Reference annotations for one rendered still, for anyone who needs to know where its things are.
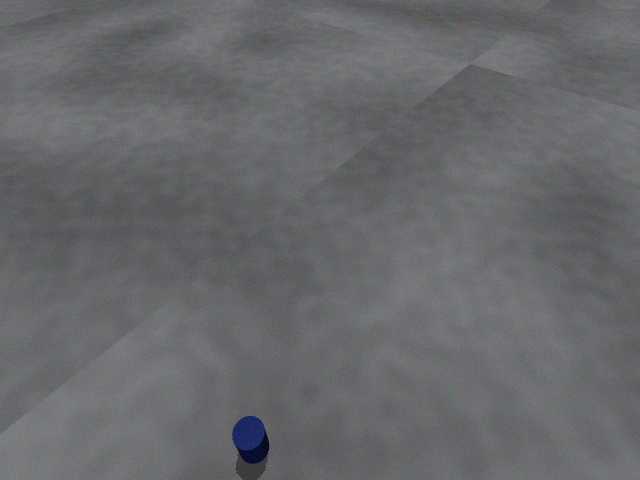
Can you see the can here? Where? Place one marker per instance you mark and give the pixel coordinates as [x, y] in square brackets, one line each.
[250, 439]

